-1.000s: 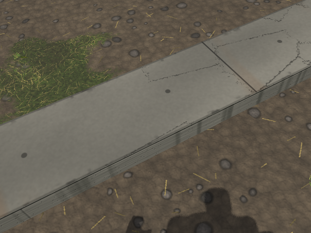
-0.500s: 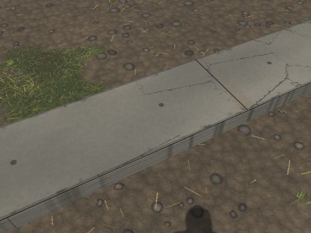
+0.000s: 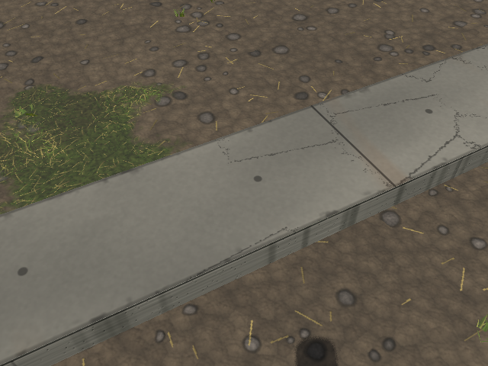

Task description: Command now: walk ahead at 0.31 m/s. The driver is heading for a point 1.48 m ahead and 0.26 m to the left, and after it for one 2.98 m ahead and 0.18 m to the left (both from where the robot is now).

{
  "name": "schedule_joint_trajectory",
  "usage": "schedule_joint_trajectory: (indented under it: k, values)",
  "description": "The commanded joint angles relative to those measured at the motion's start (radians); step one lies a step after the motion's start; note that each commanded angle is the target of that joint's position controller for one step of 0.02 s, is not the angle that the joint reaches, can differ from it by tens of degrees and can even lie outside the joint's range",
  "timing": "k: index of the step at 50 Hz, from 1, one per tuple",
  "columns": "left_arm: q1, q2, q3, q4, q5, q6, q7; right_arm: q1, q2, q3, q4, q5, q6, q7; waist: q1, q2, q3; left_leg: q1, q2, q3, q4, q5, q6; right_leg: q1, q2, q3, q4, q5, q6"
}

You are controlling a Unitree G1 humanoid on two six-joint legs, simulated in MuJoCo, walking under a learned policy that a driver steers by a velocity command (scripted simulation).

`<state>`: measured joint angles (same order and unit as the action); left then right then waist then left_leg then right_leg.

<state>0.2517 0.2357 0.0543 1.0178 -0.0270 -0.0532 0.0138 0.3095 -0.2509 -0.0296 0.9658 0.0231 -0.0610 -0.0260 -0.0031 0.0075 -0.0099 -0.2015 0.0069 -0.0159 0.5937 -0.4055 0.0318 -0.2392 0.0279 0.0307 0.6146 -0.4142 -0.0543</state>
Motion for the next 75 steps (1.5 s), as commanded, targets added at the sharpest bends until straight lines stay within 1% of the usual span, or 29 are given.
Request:
schedule_joint_trajectory:
  k: [1, 3, 4, 6, 7, 8, 9, 10, 15, 19, 22, 23, 24, 25, 26, 29, 44, 48, 50, 51, 52, 53, 54, 56, 58, 63, 69, 71, 75]
  values:
    - [-0.088, 0.07, 0.009, -0.068, -0.005, -0.055, -0.017, 0.04, -0.147, -0.032, -0.039, 0.009, -0.035, 0.009, -0.018, 0.092, 0.125, 0.008, 0.162, -0.287, -0.255, -0.219, 0.153, -0.181, -0.018, 0.034, -0.043, -0.081, -0.054]
    - [-0.057, 0.061, 0.005, -0.064, -0.004, -0.075, -0.03, 0.037, -0.181, -0.041, -0.043, 0.014, -0.038, 0.013, 0.014, 0.166, 0.121, 0.064, 0.252, -0.389, -0.257, 0.004, 0.191, -0.197, -0.01, -0.019, 0.01, 0.061, -0.051]
    - [-0.019, 0.081, 0.011, -0.045, -0.004, -0.081, -0.036, 0.016, -0.176, -0.043, -0.058, 0.01, -0.04, 0.017, 0.029, 0.132, 0.101, 0.065, 0.234, -0.343, -0.189, 0.172, 0.178, -0.151, -0.012, -0.014, -0.007, 0.158, -0.05]
    - [0.249, 0.165, 0.048, 0.057, -0.012, -0.081, -0.042, -0.142, -0.148, -0.035, -0.136, -0.003, -0.053, 0.028, 0.147, -0.073, -0.019, -0.216, 0.044, -0.063, 0.201, 0.555, 0.067, 0.296, -0.072, 0.164, -0.149, 0.426, -0.103]
    - [0.437, 0.241, 0.069, 0.106, 0.002, -0.066, -0.04, -0.192, -0.116, -0.028, -0.17, -0.009, -0.074, 0.034, 0.209, -0.285, -0.064, -0.585, -0.069, 0.051, 0.581, 0.259, -0.019, 0.616, -0.246, 0.466, -0.242, 0.584, -0.191]
    - [0.404, 0.18, 0.038, 0.106, 0.091, -0.041, -0.022, -0.176, -0.109, -0.037, -0.141, -0.093, -0.034, 0.035, 0.157, -0.217, 0.01, -0.73, -0.036, 0.039, 0.653, -0.158, 0.018, 0.579, -0.346, 0.513, -0.255, 0.696, -0.206]
    - [0.341, 0.136, 0.028, 0.076, 0.093, -0.033, -0.02, -0.214, -0.087, -0.034, -0.152, -0.09, -0.015, 0.037, 0.135, -0.085, 0.087, -0.777, 0.019, 0.005, 0.713, -0.151, 0.031, 0.518, -0.341, 0.454, -0.251, 0.643, -0.211]
    - [0.285, 0.129, 0.021, 0.058, 0.081, -0.028, -0.017, -0.245, -0.065, -0.027, -0.169, -0.068, -0.01, 0.044, 0.107, -0.047, 0.115, -0.779, 0.052, 0.004, 0.692, -0.104, 0.035, 0.452, -0.327, 0.4, -0.298, 0.565, -0.198]
    - [0.101, 0.116, 0.0, 0.021, 0.051, -0.042, -0.004, -0.3, -0.051, -0.006, -0.23, -0.055, 0.024, 0.083, 0.004, -0.119, 0.16, -0.403, 0.047, 0.082, 0.225, 0.205, 0.0, 0.122, -0.166, 0.119, -0.504, 0.525, -0.108]
    - [0.146, 0.155, 0.002, 0.049, 0.034, -0.05, -0.008, -0.245, -0.084, -0.019, -0.216, -0.047, 0.033, 0.057, -0.026, -0.128, 0.076, -0.128, -0.023, 0.119, 0.042, 0.307, 0.051, 0.178, -0.213, 0.057, -0.422, 0.89, -0.084]
    - [0.145, 0.164, 0.002, 0.044, 0.046, -0.033, -0.003, 0.087, -0.147, -0.058, -0.092, -0.059, 0.017, 0.029, -0.161, -0.049, -0.092, 0.25, -0.035, 0.098, -0.061, 0.239, 0.093, 0.118, -0.155, 0.002, 0.064, 0.894, -0.045]
    - [0.193, 0.083, -0.017, 0.025, 0.059, -0.027, -0.006, 0.219, -0.23, -0.075, -0.07, -0.079, 0.009, 0.02, -0.17, 0.116, -0.185, 0.409, 0.217, -0.198, -0.113, -0.027, 0.128, -0.047, -0.078, -0.045, 0.409, 0.428, -0.036]
    - [0.293, 0.015, -0.026, 0.013, 0.041, -0.026, -0.018, 0.173, -0.285, -0.078, -0.074, -0.072, 0.012, 0.032, -0.079, 0.297, -0.224, 0.45, 0.397, -0.728, -0.373, -0.255, 0.225, -0.303, 0.077, 0.019, 0.657, -0.135, -0.03]
    - [0.216, 0.1, -0.008, 0.006, 0.061, -0.022, -0.021, 0.038, -0.22, -0.07, -0.092, -0.039, 0.016, 0.039, -0.041, 0.161, -0.063, 0.285, 0.367, -0.715, -0.444, -0.416, 0.22, -0.37, -0.006, 0.065, 0.705, -0.038, -0.053]
    - [0.143, 0.124, -0.002, -0.013, 0.064, -0.023, -0.031, -0.072, -0.142, -0.05, -0.118, -0.028, 0.011, 0.044, -0.009, 0.07, 0.046, 0.137, 0.331, -0.553, -0.441, -0.322, 0.203, -0.362, -0.059, 0.039, 0.66, 0.078, -0.057]
    - [0.129, 0.07, -0.015, -0.008, 0.07, -0.009, -0.04, -0.082, -0.083, -0.029, -0.081, -0.035, -0.018, 0.042, 0.044, 0.042, 0.057, -0.025, 0.217, -0.267, -0.467, 0.09, 0.161, -0.216, -0.123, 0.029, 0.535, 0.16, -0.031]
    - [-0.336, 0.022, -0.034, -0.182, 0.056, 0.003, -0.049, 0.23, -0.059, -0.009, 0.062, -0.043, -0.038, 0.018, -0.063, 0.039, 0.124, 0.237, 0.167, -0.039, -0.459, 0.61, 0.148, -0.424, -0.091, -0.103, 0.037, 0.427, 0.037]
    - [-0.32, 0.039, -0.03, -0.2, 0.051, -0.012, -0.038, 0.208, -0.078, -0.012, 0.073, -0.055, -0.033, 0.008, -0.031, 0.074, 0.098, 0.314, 0.198, -0.023, -0.337, 0.915, 0.138, -0.313, -0.044, -0.12, -0.057, 0.303, -0.019]
    - [-0.139, 0.073, -0.013, -0.149, 0.054, -0.027, -0.023, 0.163, -0.095, -0.014, 0.065, -0.052, -0.03, 0.009, 0.046, 0.083, -0.004, 0.327, 0.182, -0.011, -0.128, 1.163, 0.113, -0.102, 0.019, -0.138, -0.125, 0.266, -0.065]
    - [0.035, 0.09, -0.001, -0.096, 0.066, -0.036, -0.01, 0.143, -0.094, -0.013, 0.06, -0.041, -0.028, 0.01, 0.121, 0.073, -0.088, 0.229, 0.15, 0.022, 0.063, 1.068, 0.096, 0.127, -0.004, -0.122, -0.184, 0.34, -0.093]
    - [0.212, 0.181, 0.023, -0.065, 0.091, -0.042, 0.005, 0.137, -0.056, 0.0, 0.022, -0.03, -0.032, 0.01, 0.168, -0.034, -0.221, 0.007, 0.096, 0.057, 0.354, 0.668, 0.074, 0.402, -0.231, 0.114, -0.173, 0.368, -0.139]
    - [0.221, 0.258, 0.045, -0.052, 0.086, -0.025, 0.001, 0.272, 0.032, 0.011, 0.022, 0.0, -0.026, 0.018, 0.085, -0.273, -0.313, -0.34, -0.089, 0.081, 0.703, -0.139, 0.036, 0.612, -0.476, 0.547, -0.244, 0.465, -0.288]
    - [0.166, 0.201, 0.042, -0.057, 0.047, -0.014, -0.014, 0.208, -0.076, -0.018, 0.041, -0.034, -0.015, 0.009, 0.09, -0.065, -0.239, -0.412, -0.032, -0.043, 0.787, -0.082, 0.056, 0.517, -0.409, 0.527, -0.284, 0.286, -0.264]
    - [-0.001, 0.085, 0.009, -0.083, 0.043, -0.019, -0.021, 0.081, -0.046, -0.018, -0.003, -0.043, -0.024, 0.023, 0.027, -0.029, -0.01, -0.435, 0.039, -0.024, 0.731, 0.076, 0.057, 0.236, -0.324, 0.318, -0.397, 0.194, -0.204]
    - [-0.008, 0.035, -0.01, -0.06, 0.045, -0.032, -0.014, 0.074, -0.014, -0.015, -0.009, -0.062, -0.002, 0.04, -0.02, -0.059, 0.04, -0.371, 0.068, -0.012, 0.698, 0.127, 0.038, 0.102, -0.248, 0.201, -0.448, 0.274, -0.156]
    - [0.177, 0.057, -0.008, 0.02, 0.044, -0.058, -0.018, -0.013, 0.026, -0.015, -0.05, -0.063, 0.038, 0.046, -0.012, -0.091, 0.043, -0.597, 0.069, 0.054, 0.969, 0.114, 0.011, 0.115, -0.231, 0.129, -0.455, 0.373, -0.199]
    - [0.336, 0.025, -0.047, 0.09, 0.062, -0.056, -0.012, -0.371, 0.122, 0.053, -0.267, -0.059, 0.038, 0.012, 0.01, -0.012, 0.138, -1.208, 0.073, 0.054, 1.435, -0.041, 0.065, 0.15, -0.266, 0.189, -0.417, 0.088, -0.173]
    - [0.339, 0.031, -0.055, 0.101, 0.052, -0.057, 0.0, -0.439, 0.113, 0.073, -0.336, -0.06, 0.036, 0.017, 0.009, -0.019, 0.15, -1.158, 0.085, 0.105, 1.232, -0.026, 0.057, 0.085, -0.217, 0.147, -0.472, 0.09, -0.144]
    - [0.321, 0.05, -0.057, 0.081, 0.016, -0.046, 0.033, -0.417, 0.094, 0.085, -0.359, -0.044, 0.056, 0.033, 0.009, -0.015, 0.078, -0.739, 0.076, 0.184, 0.748, 0.066, 0.077, 0.131, -0.213, -0.004, -0.61, 0.696, -0.155]
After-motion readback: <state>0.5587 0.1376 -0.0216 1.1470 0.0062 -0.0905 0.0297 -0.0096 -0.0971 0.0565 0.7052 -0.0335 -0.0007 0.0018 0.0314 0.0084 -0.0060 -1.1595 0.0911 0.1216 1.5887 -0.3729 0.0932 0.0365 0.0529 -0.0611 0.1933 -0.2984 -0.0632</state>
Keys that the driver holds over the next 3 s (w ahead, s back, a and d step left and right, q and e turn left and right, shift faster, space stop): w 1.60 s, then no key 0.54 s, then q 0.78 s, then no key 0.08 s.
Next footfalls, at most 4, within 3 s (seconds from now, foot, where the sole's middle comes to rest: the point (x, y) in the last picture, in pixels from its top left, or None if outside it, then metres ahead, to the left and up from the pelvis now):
0.44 left None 0.35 0.09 -0.77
1.02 right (283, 329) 0.64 -0.08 -0.77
1.60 left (227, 212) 0.98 0.09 -0.66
2.10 right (276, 177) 1.14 -0.08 -0.66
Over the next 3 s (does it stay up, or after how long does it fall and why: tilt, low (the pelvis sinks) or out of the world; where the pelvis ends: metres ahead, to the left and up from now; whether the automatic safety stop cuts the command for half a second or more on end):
stays up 1.01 0.06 0.12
